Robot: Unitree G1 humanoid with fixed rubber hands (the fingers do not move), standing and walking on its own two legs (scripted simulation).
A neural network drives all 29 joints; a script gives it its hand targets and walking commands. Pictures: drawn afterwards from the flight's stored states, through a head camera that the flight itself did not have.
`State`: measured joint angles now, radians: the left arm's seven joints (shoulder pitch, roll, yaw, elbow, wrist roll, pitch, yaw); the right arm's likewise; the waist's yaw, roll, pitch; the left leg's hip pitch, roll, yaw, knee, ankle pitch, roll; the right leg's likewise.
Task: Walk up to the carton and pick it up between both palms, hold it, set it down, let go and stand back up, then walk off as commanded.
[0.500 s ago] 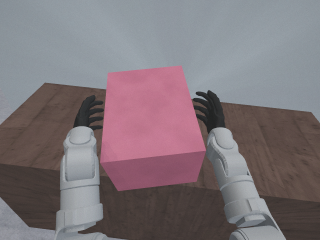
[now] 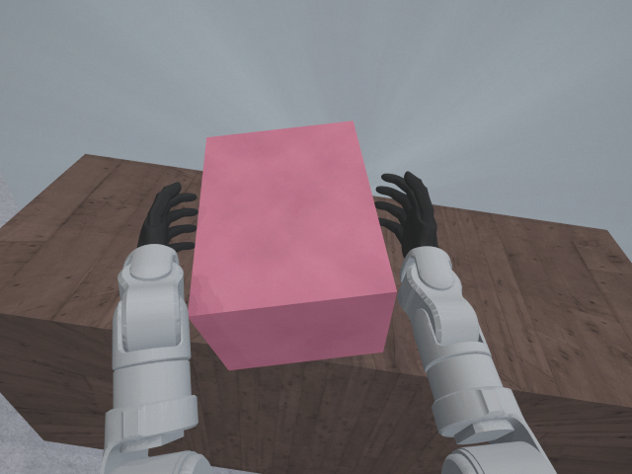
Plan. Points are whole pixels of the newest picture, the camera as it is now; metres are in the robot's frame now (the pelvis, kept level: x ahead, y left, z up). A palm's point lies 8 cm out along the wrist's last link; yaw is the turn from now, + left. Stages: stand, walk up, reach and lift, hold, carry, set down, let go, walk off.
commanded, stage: hold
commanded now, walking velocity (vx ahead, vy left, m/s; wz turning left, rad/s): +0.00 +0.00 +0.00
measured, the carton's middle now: (292, 242) +0.43 +0.01 +0.10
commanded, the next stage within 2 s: none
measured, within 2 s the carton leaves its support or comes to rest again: neither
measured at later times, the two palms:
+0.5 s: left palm (163, 246) +0.36 +0.16 +0.16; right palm (419, 241) +0.36 -0.14 +0.17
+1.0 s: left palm (171, 243) +0.36 +0.16 +0.16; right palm (426, 244) +0.35 -0.15 +0.17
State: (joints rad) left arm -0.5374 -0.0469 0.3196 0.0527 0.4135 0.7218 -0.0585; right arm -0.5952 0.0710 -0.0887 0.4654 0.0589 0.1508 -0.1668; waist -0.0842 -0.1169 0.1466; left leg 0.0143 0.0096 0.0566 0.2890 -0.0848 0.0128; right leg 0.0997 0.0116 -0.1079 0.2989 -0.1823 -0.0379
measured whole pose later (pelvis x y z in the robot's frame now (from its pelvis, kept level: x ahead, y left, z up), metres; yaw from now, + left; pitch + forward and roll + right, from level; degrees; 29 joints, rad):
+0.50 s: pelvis +0.00 +0.00 +0.00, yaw +0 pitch -13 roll +0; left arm -0.53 -0.06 0.31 0.04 0.41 0.72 -0.05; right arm -0.59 0.03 -0.07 0.48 0.08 0.15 -0.16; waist -0.09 -0.10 0.16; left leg 0.03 0.00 0.07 0.28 -0.09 0.02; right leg 0.11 0.00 -0.10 0.30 -0.19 -0.03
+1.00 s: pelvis +0.00 +0.00 +0.00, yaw +0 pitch -12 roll +0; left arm -0.57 -0.06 0.33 0.09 0.41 0.71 -0.05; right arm -0.61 0.04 -0.09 0.47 0.05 0.15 -0.16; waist -0.09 -0.08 0.16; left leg 0.01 0.01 0.06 0.28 -0.07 0.02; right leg 0.08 0.01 -0.11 0.31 -0.18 -0.04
